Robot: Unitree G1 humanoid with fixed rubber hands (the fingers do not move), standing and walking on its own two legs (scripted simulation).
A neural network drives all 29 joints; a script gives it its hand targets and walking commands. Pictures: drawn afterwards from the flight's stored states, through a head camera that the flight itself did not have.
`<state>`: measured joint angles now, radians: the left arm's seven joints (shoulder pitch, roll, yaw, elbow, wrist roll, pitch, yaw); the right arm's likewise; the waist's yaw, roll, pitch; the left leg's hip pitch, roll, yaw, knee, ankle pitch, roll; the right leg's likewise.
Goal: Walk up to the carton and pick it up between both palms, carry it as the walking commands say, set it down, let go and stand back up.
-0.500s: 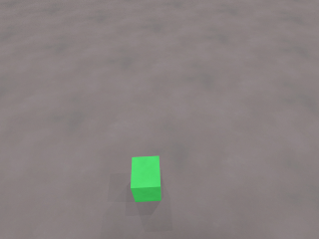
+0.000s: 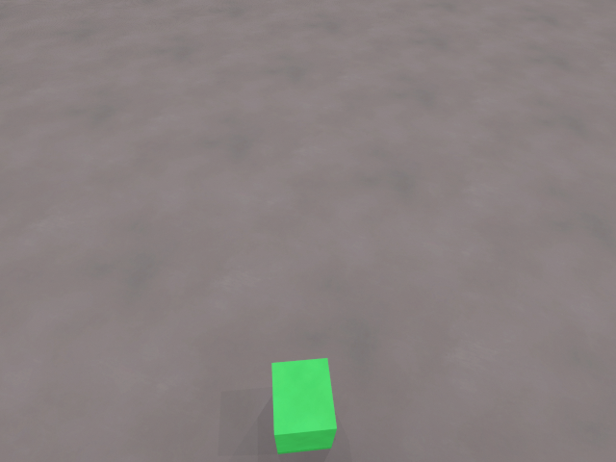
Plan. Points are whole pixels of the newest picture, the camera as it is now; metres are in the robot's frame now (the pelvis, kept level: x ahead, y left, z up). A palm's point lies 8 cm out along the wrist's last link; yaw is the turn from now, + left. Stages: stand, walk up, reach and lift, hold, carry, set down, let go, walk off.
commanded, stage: walk up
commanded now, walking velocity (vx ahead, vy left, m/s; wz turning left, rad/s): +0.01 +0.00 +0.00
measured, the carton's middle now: (302, 406) +0.39 +0.02 -0.67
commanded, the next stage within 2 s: none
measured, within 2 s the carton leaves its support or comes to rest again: neither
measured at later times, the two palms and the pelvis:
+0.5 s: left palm out of the picture +0.03 +0.26 -0.14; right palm out of the picture +0.07 -0.25 -0.13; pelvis -0.04 +0.01 -0.01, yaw +2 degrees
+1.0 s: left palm out of the picture -0.08 +0.34 -0.15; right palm out of the picture -0.09 -0.17 -0.08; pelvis -0.10 +0.09 +0.02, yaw +3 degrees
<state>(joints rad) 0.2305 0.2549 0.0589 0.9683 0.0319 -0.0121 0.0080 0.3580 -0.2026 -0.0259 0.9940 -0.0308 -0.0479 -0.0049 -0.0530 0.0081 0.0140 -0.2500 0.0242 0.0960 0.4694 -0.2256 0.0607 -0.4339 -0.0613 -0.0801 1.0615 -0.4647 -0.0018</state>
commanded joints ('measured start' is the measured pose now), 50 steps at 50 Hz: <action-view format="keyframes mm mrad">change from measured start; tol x32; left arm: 1 129 -69 -20 2 -38 34 9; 50 89 65 18 20 -14 84 -26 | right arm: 1 61 -62 0 -10 9 -25 -33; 34 -206 -125 17 -103 6 34 -31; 50 182 -173 -32 23 37 24 -61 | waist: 1 88 34 -29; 27 -5 -283 -97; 30 -13 249 60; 50 10 149 26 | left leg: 1 178 212 -163 -89 1026 61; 9 102 216 -147 96 919 49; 13 -125 -45 -109 580 -410 -34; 27 143 -86 11 40 -143 -56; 30 -68 335 -630 -403 -646 66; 35 -1 146 -298 -319 -30 -6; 50 264 275 -339 -212 230 -172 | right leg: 1 55 24 66 -249 98 3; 8 168 30 -4 -492 241 -17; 12 327 -302 264 -629 1112 -236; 23 293 -282 309 -717 691 -205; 27 49 -99 148 -814 -109 -85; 31 -84 32 145 -287 25 10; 50 -105 45 174 -65 194 50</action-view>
